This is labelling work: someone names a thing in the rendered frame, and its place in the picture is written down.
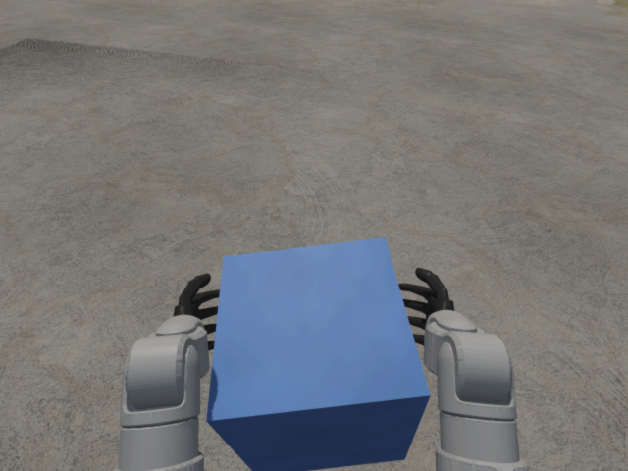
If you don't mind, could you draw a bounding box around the robot right forearm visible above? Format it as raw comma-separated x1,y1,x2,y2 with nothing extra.
423,310,528,471

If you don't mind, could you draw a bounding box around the right robot hand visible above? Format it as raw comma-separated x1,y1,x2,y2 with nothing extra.
398,268,454,346

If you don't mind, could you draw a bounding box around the left robot hand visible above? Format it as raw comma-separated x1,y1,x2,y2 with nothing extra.
173,274,220,351

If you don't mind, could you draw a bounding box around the carton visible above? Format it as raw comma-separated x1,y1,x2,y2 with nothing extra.
206,237,430,471

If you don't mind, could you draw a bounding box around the robot left forearm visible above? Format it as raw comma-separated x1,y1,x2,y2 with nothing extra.
113,315,210,471

